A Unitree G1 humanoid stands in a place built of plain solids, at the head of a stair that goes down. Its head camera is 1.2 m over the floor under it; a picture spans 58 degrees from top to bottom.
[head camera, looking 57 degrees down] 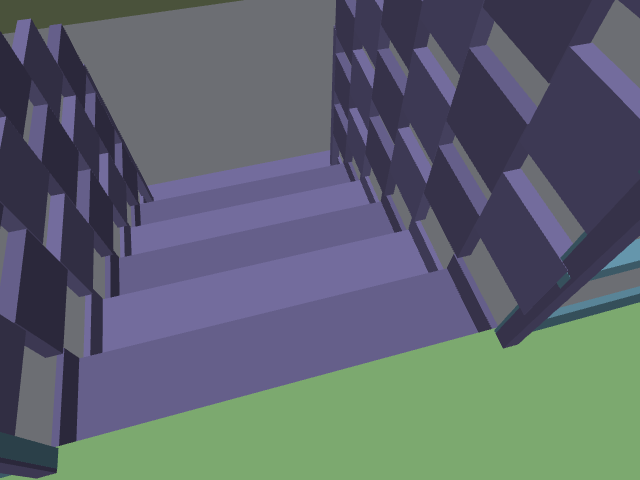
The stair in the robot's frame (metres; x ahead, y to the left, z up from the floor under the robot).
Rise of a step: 0.17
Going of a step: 0.30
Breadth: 1.32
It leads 15 degrees to the left of straight ahead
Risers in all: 7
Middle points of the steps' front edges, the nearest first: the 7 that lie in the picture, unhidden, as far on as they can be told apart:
0.32 0.08 0.00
0.61 0.16 -0.17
0.90 0.23 -0.34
1.18 0.31 -0.52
1.47 0.39 -0.69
1.76 0.47 -0.86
2.05 0.54 -1.04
